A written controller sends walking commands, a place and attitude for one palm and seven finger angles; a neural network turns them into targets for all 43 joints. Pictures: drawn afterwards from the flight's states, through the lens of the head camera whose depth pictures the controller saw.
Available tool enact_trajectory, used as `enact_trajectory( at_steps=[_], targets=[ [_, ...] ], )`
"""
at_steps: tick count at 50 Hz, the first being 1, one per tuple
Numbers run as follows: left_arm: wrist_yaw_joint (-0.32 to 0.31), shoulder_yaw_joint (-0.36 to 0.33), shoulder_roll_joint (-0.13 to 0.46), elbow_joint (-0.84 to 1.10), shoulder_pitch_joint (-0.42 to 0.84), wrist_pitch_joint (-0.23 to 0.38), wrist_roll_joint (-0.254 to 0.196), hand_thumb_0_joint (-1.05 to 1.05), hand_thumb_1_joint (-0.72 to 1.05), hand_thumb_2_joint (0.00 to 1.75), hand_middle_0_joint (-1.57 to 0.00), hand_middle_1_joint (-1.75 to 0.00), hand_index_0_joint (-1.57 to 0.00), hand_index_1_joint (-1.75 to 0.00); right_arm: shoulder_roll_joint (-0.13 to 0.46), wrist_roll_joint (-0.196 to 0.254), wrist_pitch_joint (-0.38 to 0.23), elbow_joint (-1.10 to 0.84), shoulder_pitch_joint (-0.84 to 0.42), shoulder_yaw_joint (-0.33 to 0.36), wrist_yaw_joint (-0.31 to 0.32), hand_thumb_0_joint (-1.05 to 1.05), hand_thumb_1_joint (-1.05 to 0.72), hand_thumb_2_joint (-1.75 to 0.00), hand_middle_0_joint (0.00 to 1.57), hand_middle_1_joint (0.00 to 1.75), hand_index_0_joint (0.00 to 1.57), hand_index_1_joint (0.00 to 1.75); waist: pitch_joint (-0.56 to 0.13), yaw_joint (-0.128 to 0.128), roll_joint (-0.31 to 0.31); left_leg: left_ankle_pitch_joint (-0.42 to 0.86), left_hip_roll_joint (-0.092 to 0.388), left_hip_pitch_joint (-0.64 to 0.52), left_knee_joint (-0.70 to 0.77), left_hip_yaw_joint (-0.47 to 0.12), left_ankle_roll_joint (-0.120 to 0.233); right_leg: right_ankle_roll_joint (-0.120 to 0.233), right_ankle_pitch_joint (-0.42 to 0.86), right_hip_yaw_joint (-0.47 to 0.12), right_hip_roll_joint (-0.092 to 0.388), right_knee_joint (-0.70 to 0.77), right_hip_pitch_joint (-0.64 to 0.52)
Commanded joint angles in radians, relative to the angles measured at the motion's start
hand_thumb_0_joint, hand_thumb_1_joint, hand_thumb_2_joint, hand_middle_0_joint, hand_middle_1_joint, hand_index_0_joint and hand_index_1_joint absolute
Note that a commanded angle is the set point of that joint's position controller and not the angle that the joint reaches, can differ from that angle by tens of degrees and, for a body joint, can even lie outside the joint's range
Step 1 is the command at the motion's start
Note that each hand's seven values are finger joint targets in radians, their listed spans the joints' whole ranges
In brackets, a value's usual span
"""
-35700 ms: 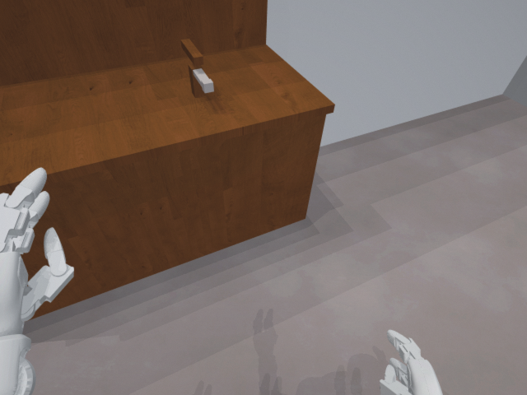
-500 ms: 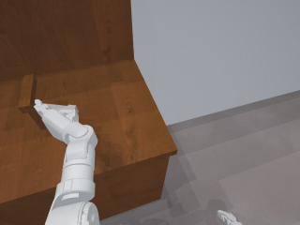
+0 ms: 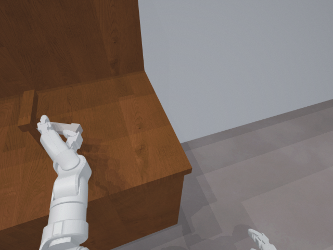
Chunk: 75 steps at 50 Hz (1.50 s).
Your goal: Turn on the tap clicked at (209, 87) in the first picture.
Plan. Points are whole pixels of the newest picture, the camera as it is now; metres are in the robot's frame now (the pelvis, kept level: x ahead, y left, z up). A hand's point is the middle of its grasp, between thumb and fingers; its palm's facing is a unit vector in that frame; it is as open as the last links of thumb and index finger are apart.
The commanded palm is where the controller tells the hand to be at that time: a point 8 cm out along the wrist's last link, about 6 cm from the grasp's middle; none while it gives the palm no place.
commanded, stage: draw the hand back beside the body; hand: left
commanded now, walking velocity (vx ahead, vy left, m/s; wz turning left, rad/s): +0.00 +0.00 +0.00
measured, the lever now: (75, 130) +0.42 +0.26 +0.05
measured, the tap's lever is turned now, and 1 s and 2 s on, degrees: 62 61 61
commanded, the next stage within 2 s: step back with the hand held close in 1.30 s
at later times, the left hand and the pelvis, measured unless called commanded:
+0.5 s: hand (64, 146) +0.29 +0.21 +0.15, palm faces +0.26 -0.93 -0.26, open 7.6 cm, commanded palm +0.25 +0.26 +0.17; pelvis +0.02 +0.01 +0.03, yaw -1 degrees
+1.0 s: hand (19, 161) +0.23 +0.25 +0.19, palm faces +0.36 -0.86 -0.35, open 7.4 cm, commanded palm +0.19 +0.30 +0.20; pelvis +0.03 +0.02 +0.03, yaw -1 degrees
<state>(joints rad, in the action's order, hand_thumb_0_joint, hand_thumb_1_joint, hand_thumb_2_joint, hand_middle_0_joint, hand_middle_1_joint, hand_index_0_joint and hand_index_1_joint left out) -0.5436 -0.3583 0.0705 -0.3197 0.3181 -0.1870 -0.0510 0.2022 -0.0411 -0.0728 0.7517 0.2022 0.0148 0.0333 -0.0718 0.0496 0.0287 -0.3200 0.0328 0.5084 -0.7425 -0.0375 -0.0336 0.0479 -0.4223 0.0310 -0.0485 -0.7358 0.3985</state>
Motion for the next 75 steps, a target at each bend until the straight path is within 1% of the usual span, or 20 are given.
enact_trajectory(
  at_steps=[1,2,5,9,11,14,20,26,28,33,40,44,51,54,66,70,71,72,74,75],
  targets=[
    [0.110,0.163,0.314,0.743,0.476,0.307,0.084,0.00,0.90,0.90,-0.16,-0.18,-0.16,-0.18,0.110,0.020,-0.071,-0.170,-0.099,0.018,0.031,0.00,-0.90,-0.90,0.20,0.30,0.20,0.30,-0.430,-0.032,0.174,0.365,-0.027,-0.391,0.077,0.020,0.050,-0.009,0.454,-0.016,0.017,0.115,-0.065],
    [0.175,0.063,0.531,0.566,0.343,0.283,0.055,0.00,0.90,0.90,-0.16,-0.18,-0.16,-0.18,0.164,0.038,-0.078,-0.163,-0.047,0.041,0.017,0.00,-0.90,-0.90,0.20,0.30,0.20,0.30,-0.426,-0.037,0.157,0.313,-0.023,-0.423,0.136,0.005,0.045,-0.015,0.437,-0.020,0.032,0.161,-0.106],
    [0.268,0.135,0.482,0.685,0.342,0.326,0.016,0.00,0.90,0.90,-0.16,-0.19,-0.16,-0.19,0.154,0.058,-0.099,-0.206,-0.085,0.027,0.019,0.00,-0.90,-0.90,0.20,0.30,0.20,0.30,-0.327,-0.031,0.181,0.299,-0.037,-0.461,0.191,0.021,0.052,-0.016,0.431,-0.021,0.035,0.224,-0.130],
    [0.354,0.251,0.293,0.330,0.069,0.315,-0.010,0.00,0.90,0.90,-0.17,-0.20,-0.17,-0.20,0.132,0.067,-0.056,-0.207,-0.112,0.011,0.027,0.00,-0.90,-0.90,0.20,0.30,0.20,0.30,-0.039,-0.036,-0.079,0.172,-0.029,-0.376,0.252,0.039,0.075,-0.036,0.348,-0.026,0.029,0.311,-0.126],
    [0.394,0.256,0.264,0.232,-0.069,0.309,-0.017,0.00,0.90,0.90,-0.17,-0.21,-0.17,-0.21,0.136,0.075,-0.012,-0.224,-0.109,0.009,0.024,0.00,-0.90,-0.90,0.20,0.30,0.20,0.30,0.021,-0.056,-0.113,0.126,-0.028,-0.358,0.277,0.042,0.077,-0.034,0.288,-0.027,0.034,0.345,-0.142],
    [0.435,0.196,0.319,0.298,-0.169,0.314,-0.030,0.00,0.90,0.90,-0.17,-0.22,-0.17,-0.22,0.146,0.078,0.035,-0.260,-0.137,0.011,0.028,0.00,-0.90,-0.90,0.20,0.30,0.20,0.30,-0.005,-0.078,-0.157,0.174,-0.025,-0.382,0.296,0.049,0.084,-0.040,0.358,-0.035,0.045,0.373,-0.215],
    [0.427,0.031,0.496,0.638,-0.124,0.366,-0.016,0.00,0.90,0.90,-0.18,-0.24,-0.18,-0.24,0.131,0.055,0.036,-0.285,-0.170,0.009,0.036,0.00,-0.90,-0.90,0.20,0.30,0.20,0.30,-0.084,-0.094,0.018,0.304,-0.026,-0.481,0.313,0.056,0.076,-0.026,0.477,-0.037,0.046,0.390,-0.283],
    [0.418,0.105,0.394,0.710,-0.243,0.361,-0.008,0.00,0.90,0.90,-0.19,-0.26,-0.19,-0.26,0.116,0.048,-0.001,-0.281,-0.163,0.007,0.039,0.00,-0.90,-0.90,0.20,0.30,0.20,0.30,-0.044,-0.081,0.092,0.337,-0.021,-0.531,0.324,0.059,0.067,-0.019,0.460,-0.023,0.040,0.397,-0.270],
    [0.421,0.123,0.368,0.687,-0.295,0.354,-0.012,0.00,0.90,0.90,-0.19,-0.26,-0.19,-0.26,0.122,0.048,-0.003,-0.281,-0.165,0.009,0.038,0.00,-0.90,-0.90,0.20,0.30,0.20,0.30,-0.023,-0.082,0.001,0.335,-0.018,-0.520,0.329,0.054,0.070,-0.023,0.456,-0.015,0.036,0.399,-0.267],
    [0.428,0.091,0.384,0.720,-0.395,0.353,-0.017,0.00,0.90,0.90,-0.19,-0.28,-0.19,-0.28,0.130,0.047,0.002,-0.285,-0.167,0.016,0.035,0.00,-0.90,-0.90,0.20,0.30,0.20,0.30,-0.032,-0.094,-0.067,0.339,-0.018,-0.511,0.332,0.053,0.078,-0.027,0.469,-0.016,0.040,0.401,-0.284],
    [0.426,0.023,0.435,0.875,-0.508,0.360,-0.009,0.00,0.90,0.90,-0.20,-0.30,-0.20,-0.30,0.123,0.045,-0.003,-0.291,-0.161,0.018,0.024,0.00,-0.90,-0.90,0.20,0.30,0.20,0.30,-0.063,-0.107,0.053,0.426,-0.014,-0.522,0.319,0.047,0.066,-0.018,0.516,-0.013,0.044,0.391,-0.309],
    [0.427,0.009,0.424,0.886,-0.580,0.358,-0.016,0.00,0.90,0.90,-0.20,-0.30,-0.20,-0.30,0.119,0.046,-0.009,-0.294,-0.163,0.021,0.024,0.00,-0.90,-0.90,0.20,0.30,0.20,0.30,-0.031,-0.107,-0.003,0.411,-0.010,-0.502,0.308,0.052,0.068,-0.023,0.516,-0.007,0.043,0.391,-0.290],
    [0.424,-0.022,0.435,0.946,-0.676,0.369,-0.020,0.00,0.90,0.90,-0.20,-0.30,-0.20,-0.30,0.118,0.047,-0.020,-0.299,-0.162,0.023,0.026,0.00,-0.90,-0.90,0.20,0.30,0.20,0.30,0.001,-0.110,0.023,0.333,-0.008,-0.477,0.311,0.041,0.067,-0.021,0.428,-0.006,0.044,0.399,-0.258],
    [0.426,0.000,0.416,0.914,-0.641,0.367,-0.023,0.00,0.90,0.90,-0.20,-0.30,-0.20,-0.30,0.123,0.048,-0.023,-0.293,-0.168,0.025,0.031,0.00,-0.90,-0.90,0.20,0.30,0.20,0.30,0.036,-0.100,-0.020,0.268,-0.009,-0.459,0.311,0.037,0.070,-0.025,0.366,-0.008,0.044,0.409,-0.225],
    [0.417,-0.005,0.427,0.941,-0.626,0.383,-0.018,0.00,0.90,0.90,-0.20,-0.30,-0.20,-0.30,0.120,0.048,-0.044,-0.290,-0.172,0.018,0.035,0.00,-0.90,-0.90,0.20,0.30,0.20,0.30,0.038,-0.107,0.063,0.217,-0.015,-0.451,0.325,0.019,0.063,-0.013,0.295,-0.008,0.042,0.411,-0.227],
    [0.423,-0.016,0.432,0.923,-0.646,0.378,-0.024,0.00,0.90,0.90,-0.20,-0.30,-0.20,-0.30,0.123,0.047,-0.041,-0.290,-0.169,0.018,0.032,0.00,-0.90,-0.90,0.20,0.30,0.20,0.30,0.033,-0.108,0.010,0.232,-0.012,-0.445,0.325,0.017,0.063,-0.014,0.311,-0.006,0.041,0.413,-0.234],
    [0.421,-0.013,0.440,0.964,-0.586,0.384,-0.022,0.00,0.90,0.90,-0.20,-0.30,-0.20,-0.30,0.123,0.050,-0.042,-0.292,-0.174,0.018,0.032,0.00,-0.90,-0.90,0.20,0.30,0.20,0.30,0.021,-0.104,0.041,0.227,-0.012,-0.452,0.325,0.019,0.062,-0.014,0.307,-0.008,0.042,0.409,-0.236],
    [0.413,-0.165,0.582,1.029,-0.452,0.419,-0.028,0.00,0.90,0.90,-0.20,-0.30,-0.20,-0.30,0.121,0.053,-0.031,-0.321,-0.171,0.009,0.038,0.00,-0.90,-0.90,0.20,0.30,0.20,0.30,0.104,-0.093,0.041,0.188,0.012,-0.393,0.280,0.002,0.081,-0.019,0.432,-0.113,0.095,0.450,-0.153],
    [0.439,-0.071,0.449,0.867,-0.636,0.419,-0.020,0.00,0.90,0.90,-0.20,-0.30,-0.20,-0.30,0.112,0.045,-0.013,-0.285,-0.152,0.011,0.040,0.00,-0.90,-0.90,0.20,0.30,0.20,0.30,0.051,-0.077,-0.054,0.249,0.014,-0.395,0.229,-0.012,0.081,-0.021,0.544,-0.110,0.138,0.419,-0.163],
    [0.446,-0.062,0.443,0.901,-0.645,0.422,-0.017,0.00,0.90,0.90,-0.20,-0.30,-0.20,-0.30,0.118,0.044,-0.006,-0.304,-0.160,0.018,0.040,0.00,-0.90,-0.90,0.20,0.30,0.20,0.30,0.011,-0.080,-0.030,0.315,0.021,-0.415,0.237,-0.006,0.081,-0.024,0.586,-0.099,0.137,0.393,-0.181]
  ],
)
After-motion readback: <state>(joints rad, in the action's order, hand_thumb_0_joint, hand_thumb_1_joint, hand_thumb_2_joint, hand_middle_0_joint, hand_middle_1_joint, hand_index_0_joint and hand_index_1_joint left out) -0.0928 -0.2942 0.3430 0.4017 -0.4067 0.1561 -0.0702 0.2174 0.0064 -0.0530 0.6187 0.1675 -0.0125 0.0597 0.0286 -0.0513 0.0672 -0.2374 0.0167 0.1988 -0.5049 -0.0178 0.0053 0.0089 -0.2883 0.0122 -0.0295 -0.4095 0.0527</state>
